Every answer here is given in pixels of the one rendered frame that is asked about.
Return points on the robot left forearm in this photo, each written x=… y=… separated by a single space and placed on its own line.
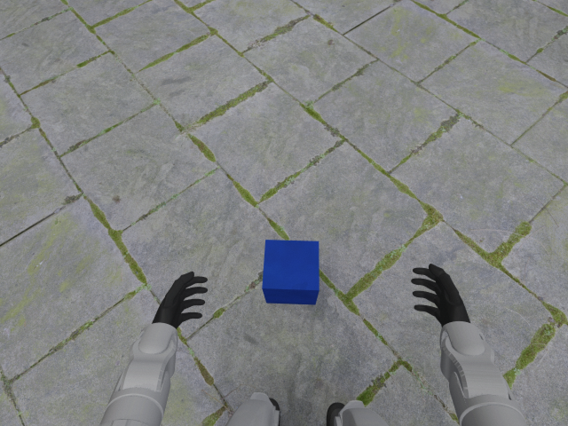
x=141 y=392

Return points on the right robot foot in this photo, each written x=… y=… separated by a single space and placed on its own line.
x=333 y=411

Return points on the robot left hand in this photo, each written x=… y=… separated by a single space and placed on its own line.
x=173 y=304

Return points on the right robot thigh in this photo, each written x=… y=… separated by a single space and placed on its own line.
x=359 y=417

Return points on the carton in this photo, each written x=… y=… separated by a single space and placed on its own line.
x=291 y=272

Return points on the robot right hand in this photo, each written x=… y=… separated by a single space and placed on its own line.
x=450 y=306

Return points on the robot right forearm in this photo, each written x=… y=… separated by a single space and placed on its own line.
x=480 y=393

